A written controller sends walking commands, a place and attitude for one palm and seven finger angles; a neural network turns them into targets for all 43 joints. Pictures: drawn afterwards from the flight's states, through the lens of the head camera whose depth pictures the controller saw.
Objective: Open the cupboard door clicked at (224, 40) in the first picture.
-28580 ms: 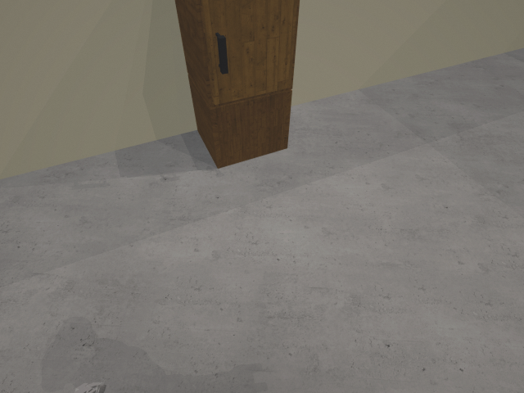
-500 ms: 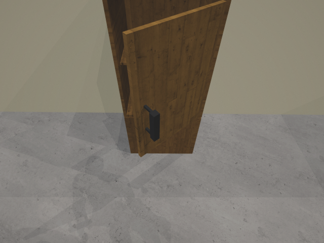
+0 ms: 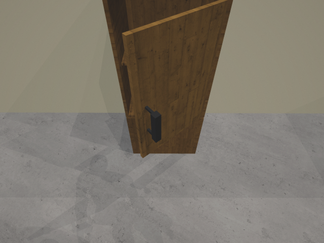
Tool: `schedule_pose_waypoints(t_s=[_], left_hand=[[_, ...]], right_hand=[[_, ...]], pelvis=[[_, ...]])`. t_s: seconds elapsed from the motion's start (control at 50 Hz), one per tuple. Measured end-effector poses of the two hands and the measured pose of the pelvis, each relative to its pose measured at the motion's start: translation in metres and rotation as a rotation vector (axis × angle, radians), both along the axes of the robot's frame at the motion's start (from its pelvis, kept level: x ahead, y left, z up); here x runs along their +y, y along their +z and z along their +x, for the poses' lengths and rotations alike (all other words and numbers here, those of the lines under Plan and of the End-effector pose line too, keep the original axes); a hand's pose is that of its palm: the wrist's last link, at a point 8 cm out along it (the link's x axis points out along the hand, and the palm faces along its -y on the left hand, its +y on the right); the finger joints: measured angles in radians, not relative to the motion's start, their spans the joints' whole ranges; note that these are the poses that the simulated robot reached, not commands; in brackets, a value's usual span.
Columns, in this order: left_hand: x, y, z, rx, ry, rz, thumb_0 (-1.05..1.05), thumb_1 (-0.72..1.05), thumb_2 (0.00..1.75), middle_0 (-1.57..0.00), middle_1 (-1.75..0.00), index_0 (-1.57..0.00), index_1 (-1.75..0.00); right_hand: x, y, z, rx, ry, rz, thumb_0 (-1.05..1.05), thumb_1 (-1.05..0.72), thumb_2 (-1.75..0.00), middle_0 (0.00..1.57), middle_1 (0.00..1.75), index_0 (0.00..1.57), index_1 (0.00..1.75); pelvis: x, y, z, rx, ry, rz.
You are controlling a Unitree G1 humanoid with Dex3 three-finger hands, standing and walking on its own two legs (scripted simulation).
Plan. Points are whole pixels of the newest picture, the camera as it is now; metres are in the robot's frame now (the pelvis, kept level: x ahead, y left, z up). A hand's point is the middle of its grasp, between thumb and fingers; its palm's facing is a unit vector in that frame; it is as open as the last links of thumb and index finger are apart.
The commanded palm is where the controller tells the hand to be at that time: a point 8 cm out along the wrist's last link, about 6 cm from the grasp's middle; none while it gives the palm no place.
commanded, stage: look to check the result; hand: left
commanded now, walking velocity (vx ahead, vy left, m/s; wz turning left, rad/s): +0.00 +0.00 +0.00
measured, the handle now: (152, 123) +0.54 +0.07 -0.10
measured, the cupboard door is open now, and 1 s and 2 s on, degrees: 40 40 40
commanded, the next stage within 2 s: walk to a spot facing it in 0.04 s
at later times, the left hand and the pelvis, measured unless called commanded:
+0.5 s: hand out of the picture +0.00 +0.18 -0.18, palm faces -0.06 -0.97 -0.22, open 7.3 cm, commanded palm none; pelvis -0.01 -0.01 -0.01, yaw -8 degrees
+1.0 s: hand out of the picture +0.06 +0.15 -0.16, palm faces -0.28 -0.92 -0.29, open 7.3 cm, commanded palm none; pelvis -0.01 -0.03 +0.00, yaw -25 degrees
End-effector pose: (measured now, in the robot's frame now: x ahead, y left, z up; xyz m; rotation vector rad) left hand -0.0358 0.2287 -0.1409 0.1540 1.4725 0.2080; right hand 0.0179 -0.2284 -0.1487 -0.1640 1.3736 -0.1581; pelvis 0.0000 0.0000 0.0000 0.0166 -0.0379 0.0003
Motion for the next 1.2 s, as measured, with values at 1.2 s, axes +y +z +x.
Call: schedule_pose_waypoints(t_s=[1.2], left_hand=[[-0.014,-0.010,0.177,-0.069,-0.480,0.004,0.01,0.91,0.89,-0.21,-0.30,-0.20,-0.30]], right_hand=[[-0.065,0.033,0.031,-0.344,-0.409,-0.163,0.00,-0.90,-0.90,0.20,0.30,0.20,0.30]], pelvis=[[-0.012,-0.011,0.027,0.095,-0.547,-0.004]])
